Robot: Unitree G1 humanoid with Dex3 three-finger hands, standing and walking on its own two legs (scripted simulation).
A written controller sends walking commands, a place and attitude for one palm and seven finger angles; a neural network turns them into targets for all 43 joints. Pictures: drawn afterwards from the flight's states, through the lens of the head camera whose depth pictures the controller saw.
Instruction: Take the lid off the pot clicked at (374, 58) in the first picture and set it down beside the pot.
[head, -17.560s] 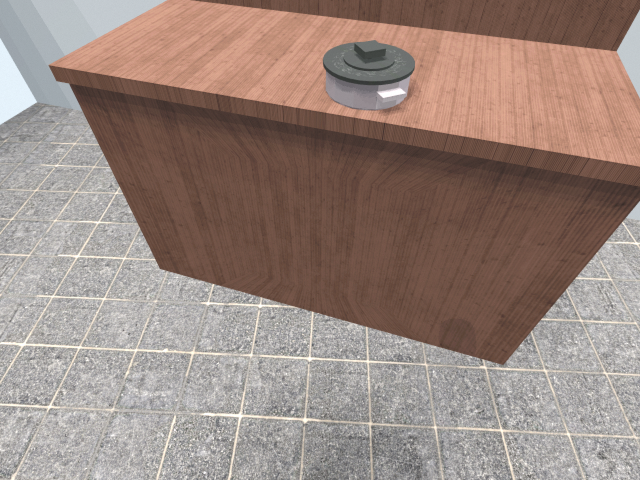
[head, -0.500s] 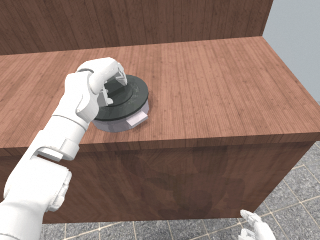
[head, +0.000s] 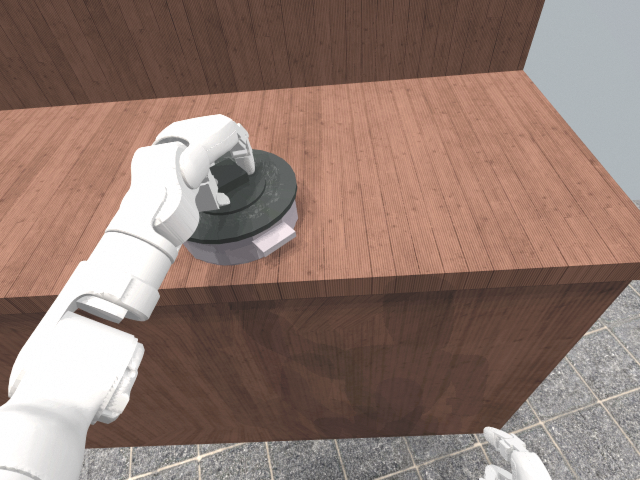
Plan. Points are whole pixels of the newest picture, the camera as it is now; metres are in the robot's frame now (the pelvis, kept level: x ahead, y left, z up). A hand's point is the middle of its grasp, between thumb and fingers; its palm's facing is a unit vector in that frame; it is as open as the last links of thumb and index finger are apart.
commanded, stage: close the fingers and squeeze the knob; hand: left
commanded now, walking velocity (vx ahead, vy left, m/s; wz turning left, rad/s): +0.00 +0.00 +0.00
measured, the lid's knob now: (224, 176) +0.47 +0.14 +0.15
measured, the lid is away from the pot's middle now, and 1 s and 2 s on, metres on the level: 0.00 0.00 0.02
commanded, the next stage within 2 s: lift the lid straight up in 0.52 s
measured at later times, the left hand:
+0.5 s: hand (214, 181) +0.43 +0.14 +0.17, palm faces -0.27 -0.10 -0.96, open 8.4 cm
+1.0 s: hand (217, 173) +0.44 +0.13 +0.18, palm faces -0.28 -0.09 -0.96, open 7.9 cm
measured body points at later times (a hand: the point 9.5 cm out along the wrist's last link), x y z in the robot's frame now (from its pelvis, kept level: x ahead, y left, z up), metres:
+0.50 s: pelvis +0.00 +0.00 +0.00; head +0.00 -0.04 +0.45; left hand +0.44 +0.14 +0.23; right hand +0.14 -0.25 -0.12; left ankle +0.02 +0.10 -0.74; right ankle -0.03 -0.12 -0.74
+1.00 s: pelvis +0.00 +0.00 +0.00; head +0.01 -0.04 +0.45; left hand +0.45 +0.13 +0.24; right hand +0.15 -0.24 -0.12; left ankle +0.02 +0.10 -0.74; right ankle -0.03 -0.12 -0.74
